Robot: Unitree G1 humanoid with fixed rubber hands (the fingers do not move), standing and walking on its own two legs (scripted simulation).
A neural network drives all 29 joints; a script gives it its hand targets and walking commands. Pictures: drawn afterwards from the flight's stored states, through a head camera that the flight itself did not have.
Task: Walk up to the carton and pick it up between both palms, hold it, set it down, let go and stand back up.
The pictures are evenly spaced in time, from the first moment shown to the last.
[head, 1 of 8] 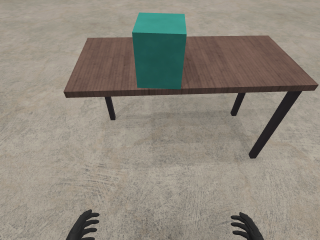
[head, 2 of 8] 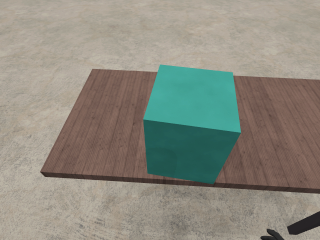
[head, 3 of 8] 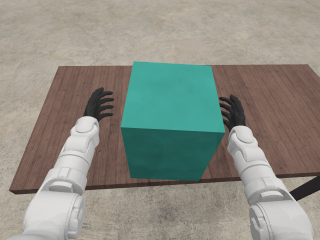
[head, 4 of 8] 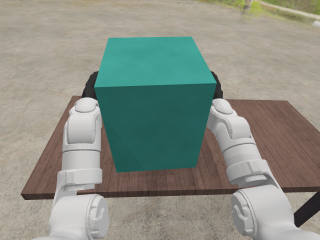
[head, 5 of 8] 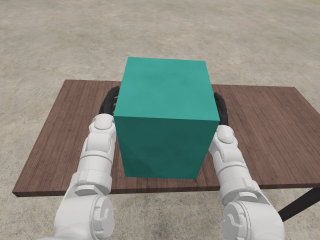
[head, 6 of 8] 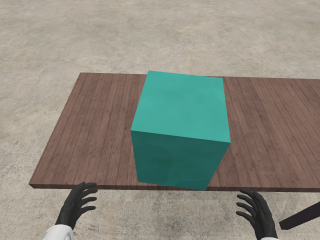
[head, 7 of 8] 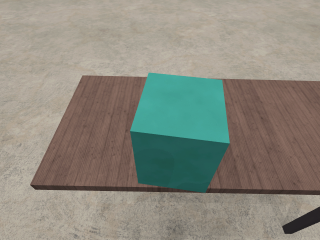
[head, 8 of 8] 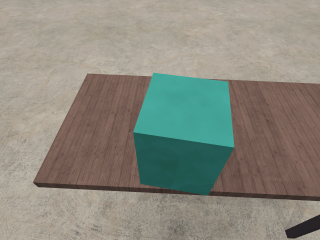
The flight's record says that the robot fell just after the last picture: no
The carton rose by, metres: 0.18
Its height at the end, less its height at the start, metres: +0.00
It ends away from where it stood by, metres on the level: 0.01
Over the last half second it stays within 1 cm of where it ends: yes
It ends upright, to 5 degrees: yes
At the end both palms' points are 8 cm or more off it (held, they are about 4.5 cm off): yes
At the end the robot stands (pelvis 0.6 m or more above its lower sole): yes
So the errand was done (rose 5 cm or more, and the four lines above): yes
